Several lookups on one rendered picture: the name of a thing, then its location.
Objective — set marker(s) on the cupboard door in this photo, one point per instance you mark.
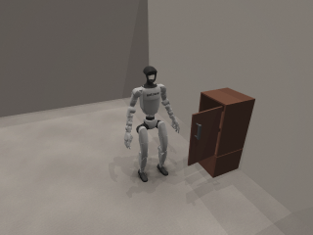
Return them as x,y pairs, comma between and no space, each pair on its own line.
205,147

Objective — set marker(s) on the handle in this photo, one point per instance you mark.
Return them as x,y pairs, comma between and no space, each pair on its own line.
199,131

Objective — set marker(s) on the robot torso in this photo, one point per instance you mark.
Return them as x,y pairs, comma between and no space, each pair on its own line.
149,103

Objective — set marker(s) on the robot left upper arm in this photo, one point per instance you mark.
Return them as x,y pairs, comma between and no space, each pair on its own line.
163,95

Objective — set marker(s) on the left robot shin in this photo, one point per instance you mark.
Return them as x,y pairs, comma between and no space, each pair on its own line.
162,158

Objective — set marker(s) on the robot right hand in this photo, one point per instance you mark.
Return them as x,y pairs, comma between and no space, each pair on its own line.
128,139

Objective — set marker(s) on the robot left hand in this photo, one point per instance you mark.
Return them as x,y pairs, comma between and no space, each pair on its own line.
175,125

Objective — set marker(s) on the left robot forearm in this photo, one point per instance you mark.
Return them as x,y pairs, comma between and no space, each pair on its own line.
170,112

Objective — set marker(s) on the right robot forearm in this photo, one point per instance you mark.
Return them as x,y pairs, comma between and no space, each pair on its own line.
129,120

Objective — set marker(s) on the robot right upper arm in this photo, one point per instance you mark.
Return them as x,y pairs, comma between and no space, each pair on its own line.
136,92

